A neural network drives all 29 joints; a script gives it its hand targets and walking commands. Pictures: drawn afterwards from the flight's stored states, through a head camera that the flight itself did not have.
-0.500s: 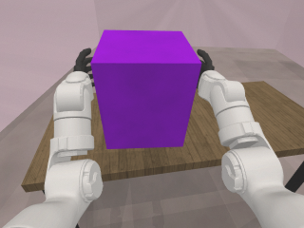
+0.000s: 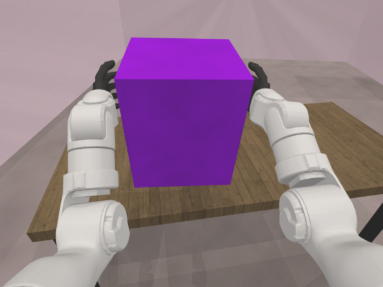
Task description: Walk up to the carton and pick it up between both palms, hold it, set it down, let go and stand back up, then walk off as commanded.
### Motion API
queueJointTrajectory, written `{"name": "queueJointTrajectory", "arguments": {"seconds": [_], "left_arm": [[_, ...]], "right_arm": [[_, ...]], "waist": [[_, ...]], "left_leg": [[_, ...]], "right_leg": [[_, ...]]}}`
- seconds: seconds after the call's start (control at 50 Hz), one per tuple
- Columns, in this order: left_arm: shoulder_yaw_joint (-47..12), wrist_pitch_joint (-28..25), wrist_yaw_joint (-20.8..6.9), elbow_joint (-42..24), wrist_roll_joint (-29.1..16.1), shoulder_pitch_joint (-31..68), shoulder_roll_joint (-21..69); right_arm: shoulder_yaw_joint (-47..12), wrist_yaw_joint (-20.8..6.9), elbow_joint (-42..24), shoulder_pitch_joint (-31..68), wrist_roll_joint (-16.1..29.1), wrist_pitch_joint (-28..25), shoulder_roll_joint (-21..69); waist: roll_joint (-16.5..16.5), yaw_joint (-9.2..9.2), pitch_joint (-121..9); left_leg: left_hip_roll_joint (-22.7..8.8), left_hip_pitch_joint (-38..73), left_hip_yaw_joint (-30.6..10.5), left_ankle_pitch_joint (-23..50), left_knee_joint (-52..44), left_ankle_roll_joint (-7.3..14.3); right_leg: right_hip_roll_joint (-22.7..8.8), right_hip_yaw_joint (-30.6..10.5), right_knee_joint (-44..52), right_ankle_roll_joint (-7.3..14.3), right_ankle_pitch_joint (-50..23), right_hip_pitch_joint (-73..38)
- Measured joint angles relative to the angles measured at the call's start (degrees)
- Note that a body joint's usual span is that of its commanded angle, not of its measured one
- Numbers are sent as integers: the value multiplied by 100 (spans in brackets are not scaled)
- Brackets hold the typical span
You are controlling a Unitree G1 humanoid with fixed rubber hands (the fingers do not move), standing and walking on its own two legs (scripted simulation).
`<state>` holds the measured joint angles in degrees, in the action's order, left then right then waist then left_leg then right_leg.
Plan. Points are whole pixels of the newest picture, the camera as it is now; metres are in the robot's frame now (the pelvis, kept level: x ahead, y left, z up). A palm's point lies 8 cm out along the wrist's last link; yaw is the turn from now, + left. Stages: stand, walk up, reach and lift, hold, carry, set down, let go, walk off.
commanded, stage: set down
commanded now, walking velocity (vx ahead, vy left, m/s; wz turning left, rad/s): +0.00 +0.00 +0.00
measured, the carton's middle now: (181, 112) +0.40 +0.01 +0.24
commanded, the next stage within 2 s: none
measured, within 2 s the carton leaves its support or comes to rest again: neither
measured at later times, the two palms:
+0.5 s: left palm (102, 96) +0.41 +0.18 +0.27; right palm (240, 94) +0.43 -0.12 +0.26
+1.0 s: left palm (103, 121) +0.38 +0.18 +0.23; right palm (238, 110) +0.43 -0.12 +0.22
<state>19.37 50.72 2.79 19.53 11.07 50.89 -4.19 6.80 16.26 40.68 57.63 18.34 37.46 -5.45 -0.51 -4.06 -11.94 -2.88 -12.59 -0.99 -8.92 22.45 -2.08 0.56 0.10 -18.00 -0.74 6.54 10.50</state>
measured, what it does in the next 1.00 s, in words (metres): stands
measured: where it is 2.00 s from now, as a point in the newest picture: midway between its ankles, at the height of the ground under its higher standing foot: outside the picture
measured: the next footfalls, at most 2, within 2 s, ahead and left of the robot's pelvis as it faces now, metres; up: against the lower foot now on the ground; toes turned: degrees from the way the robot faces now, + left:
none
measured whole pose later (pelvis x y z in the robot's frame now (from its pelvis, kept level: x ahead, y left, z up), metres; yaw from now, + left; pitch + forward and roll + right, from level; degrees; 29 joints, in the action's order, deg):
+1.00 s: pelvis +0.02 +0.00 +0.00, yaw +0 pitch -4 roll -1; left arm 23.0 38.0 2.4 14.1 20.3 44.2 4.5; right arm 6.5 5.3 50.2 53.7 5.8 10.6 -4.7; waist 1.1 0.1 -2.2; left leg -2.6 -5.7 -1.0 -8.8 18.4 -2.1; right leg 0.3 0.2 -16.0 -0.4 7.6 4.5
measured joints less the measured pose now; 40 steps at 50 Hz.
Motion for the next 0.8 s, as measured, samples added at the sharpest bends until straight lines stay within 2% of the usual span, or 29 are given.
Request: {"name": "queueJointTrajectory", "arguments": {"seconds": [0.1, 0.2, 0.32, 0.42, 0.52, 0.66, 0.8], "left_arm": [[0, -38, -8, 37, 0, 71, -31], [50, -426, -24, 169, 63, 290, -53], [554, -987, -405, 503, 893, 740, 168], [570, -1174, -442, 474, 1046, 636, 261], [570, -1236, -393, 16, 1049, 108, 486], [468, -1211, -180, -861, 944, -775, 845], [367, -1154, -44, -1047, 880, -893, 896]], "right_arm": [[0, -5, -2, 34, -25, -38, 0], [0, -137, -6, 95, -260, -418, 0], [1, -493, 472, 257, -802, -1190, 0], [2, -587, 695, 189, -848, -1669, 8], [1, -657, 695, 7, -788, -2124, 64], [-159, -856, 650, -254, -470, -2383, 83], [-203, -916, 628, -391, -432, -2515, 82]], "waist": [[26, -14, 18], [74, -1, 18], [158, 138, 293], [164, 303, 617], [162, 286, 758], [168, 157, 857], [124, 149, 859]], "left_leg": [[0, -1, 0, 0, -13, 1], [0, -1, 0, -1, -53, 1], [26, 281, 2, 20, -239, 1], [26, 540, 3, 28, -400, 1], [26, 579, 4, 10, -456, 1], [26, 585, 4, -61, -384, 1], [25, 601, 4, -87, -337, 1]], "right_leg": [[0, 0, 14, -2, 0, 0], [0, 0, 53, -1, 1, 0], [-24, 1, 117, 12, 49, -228], [-25, 3, 236, 27, 70, -470], [-26, 4, 343, 30, 72, -534], [-26, 4, 391, 24, 96, -598], [-26, 5, 329, 15, 109, -605]]}}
